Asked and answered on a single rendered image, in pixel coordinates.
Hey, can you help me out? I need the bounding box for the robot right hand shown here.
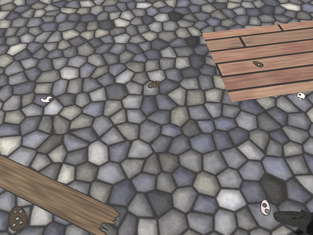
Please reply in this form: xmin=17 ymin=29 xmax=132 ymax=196
xmin=273 ymin=210 xmax=313 ymax=235

